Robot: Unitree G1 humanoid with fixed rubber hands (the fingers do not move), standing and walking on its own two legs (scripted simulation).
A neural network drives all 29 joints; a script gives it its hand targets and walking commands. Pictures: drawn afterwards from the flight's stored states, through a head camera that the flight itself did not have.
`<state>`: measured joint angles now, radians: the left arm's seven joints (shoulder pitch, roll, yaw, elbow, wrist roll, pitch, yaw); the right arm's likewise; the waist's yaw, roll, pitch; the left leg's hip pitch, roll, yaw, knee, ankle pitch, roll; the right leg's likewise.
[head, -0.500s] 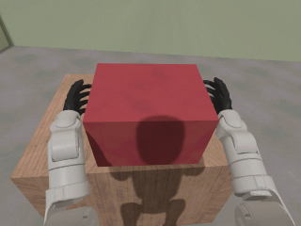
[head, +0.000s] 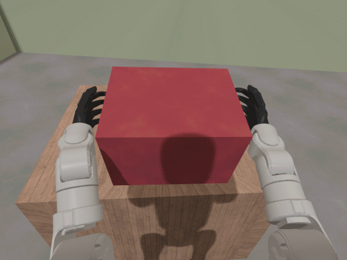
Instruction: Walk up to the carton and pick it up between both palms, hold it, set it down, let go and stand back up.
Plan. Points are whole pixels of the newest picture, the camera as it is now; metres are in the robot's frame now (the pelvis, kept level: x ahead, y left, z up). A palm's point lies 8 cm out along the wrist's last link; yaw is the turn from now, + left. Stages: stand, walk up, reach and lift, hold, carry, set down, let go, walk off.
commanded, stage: set down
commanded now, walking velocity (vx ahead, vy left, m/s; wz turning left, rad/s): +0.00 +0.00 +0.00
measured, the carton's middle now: (171, 126) +0.40 +0.00 +0.15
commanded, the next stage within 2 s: none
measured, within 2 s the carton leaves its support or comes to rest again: neither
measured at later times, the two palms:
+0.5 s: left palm (96, 129) +0.39 +0.18 +0.15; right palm (251, 132) +0.37 -0.19 +0.15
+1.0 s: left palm (99, 131) +0.41 +0.18 +0.13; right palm (245, 133) +0.39 -0.19 +0.13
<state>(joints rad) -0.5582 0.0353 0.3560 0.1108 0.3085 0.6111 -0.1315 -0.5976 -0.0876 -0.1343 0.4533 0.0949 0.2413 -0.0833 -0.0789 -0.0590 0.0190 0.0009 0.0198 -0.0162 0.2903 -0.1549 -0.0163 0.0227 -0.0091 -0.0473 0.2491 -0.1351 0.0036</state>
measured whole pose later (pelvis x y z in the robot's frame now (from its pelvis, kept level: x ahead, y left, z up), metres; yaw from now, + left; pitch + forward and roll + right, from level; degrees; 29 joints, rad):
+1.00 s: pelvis +0.02 +0.00 +0.00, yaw +0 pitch -3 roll -1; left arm -0.63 0.03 0.34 0.55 0.27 0.22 -0.05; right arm -0.59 -0.07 -0.30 0.76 -0.08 -0.14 -0.04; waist -0.03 -0.05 0.03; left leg -0.05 0.02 -0.02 0.28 -0.17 -0.02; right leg -0.02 -0.01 -0.06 0.22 -0.14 0.01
